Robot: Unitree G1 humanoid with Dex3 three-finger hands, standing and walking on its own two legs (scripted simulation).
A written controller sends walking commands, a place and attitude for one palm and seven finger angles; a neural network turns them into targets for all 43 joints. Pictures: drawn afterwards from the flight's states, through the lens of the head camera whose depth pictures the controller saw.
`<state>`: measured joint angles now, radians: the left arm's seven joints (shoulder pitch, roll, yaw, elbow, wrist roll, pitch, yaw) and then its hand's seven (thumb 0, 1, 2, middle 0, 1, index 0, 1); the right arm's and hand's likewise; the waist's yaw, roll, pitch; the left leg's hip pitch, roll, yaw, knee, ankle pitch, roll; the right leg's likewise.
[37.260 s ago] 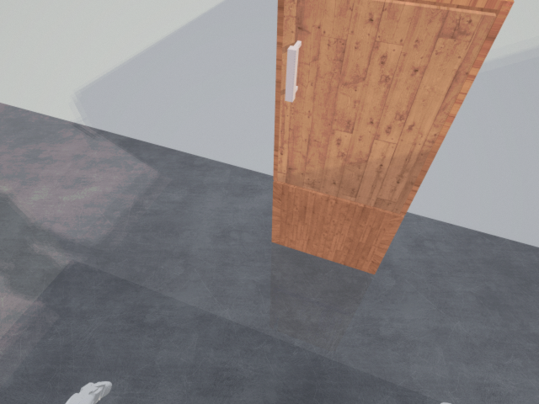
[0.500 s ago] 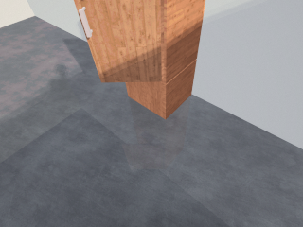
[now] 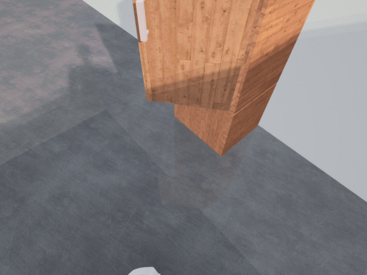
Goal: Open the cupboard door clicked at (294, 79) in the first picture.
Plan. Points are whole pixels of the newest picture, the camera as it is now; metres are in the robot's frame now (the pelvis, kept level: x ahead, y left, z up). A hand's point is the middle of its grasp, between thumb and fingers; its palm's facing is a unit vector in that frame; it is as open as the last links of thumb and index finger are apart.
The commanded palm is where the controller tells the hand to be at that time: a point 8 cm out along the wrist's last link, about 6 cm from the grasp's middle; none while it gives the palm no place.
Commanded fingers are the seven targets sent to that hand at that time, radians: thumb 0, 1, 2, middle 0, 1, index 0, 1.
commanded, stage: take the last steps up to it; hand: left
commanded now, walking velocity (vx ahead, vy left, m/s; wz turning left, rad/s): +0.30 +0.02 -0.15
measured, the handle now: (143, 19) +0.88 +0.24 +0.09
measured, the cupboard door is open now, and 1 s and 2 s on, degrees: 39 39 39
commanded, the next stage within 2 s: come to a stop and stand still in 0.52 s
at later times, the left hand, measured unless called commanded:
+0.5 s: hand (142, 213) +0.28 +0.14 -0.14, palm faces -0.03 -0.98 -0.22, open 7.2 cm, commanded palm none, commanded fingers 0.00 0.90 0.90 -0.20 -0.30 -0.20 -0.30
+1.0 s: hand (128, 212) +0.28 +0.19 -0.17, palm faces -0.05 -0.98 -0.17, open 7.4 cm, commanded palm none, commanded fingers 0.00 0.90 0.90 -0.20 -0.30 -0.20 -0.30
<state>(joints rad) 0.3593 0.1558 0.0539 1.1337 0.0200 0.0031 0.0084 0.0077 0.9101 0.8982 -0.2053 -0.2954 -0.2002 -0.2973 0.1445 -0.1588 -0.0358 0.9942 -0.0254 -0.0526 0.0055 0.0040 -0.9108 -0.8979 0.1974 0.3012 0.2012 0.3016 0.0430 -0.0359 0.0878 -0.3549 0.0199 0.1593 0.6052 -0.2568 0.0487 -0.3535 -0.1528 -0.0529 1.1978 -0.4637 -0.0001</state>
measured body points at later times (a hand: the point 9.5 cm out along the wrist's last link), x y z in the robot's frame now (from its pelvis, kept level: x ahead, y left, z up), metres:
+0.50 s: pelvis +0.18 -0.03 +0.01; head +0.21 -0.05 +0.46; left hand +0.28 +0.19 -0.12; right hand +0.12 -0.25 -0.15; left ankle +0.11 +0.11 -0.64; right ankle +0.20 -0.11 -0.72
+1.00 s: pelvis +0.26 +0.01 +0.01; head +0.32 +0.03 +0.46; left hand +0.29 +0.24 -0.16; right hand +0.33 -0.22 -0.13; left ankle +0.33 +0.10 -0.72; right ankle +0.17 -0.11 -0.66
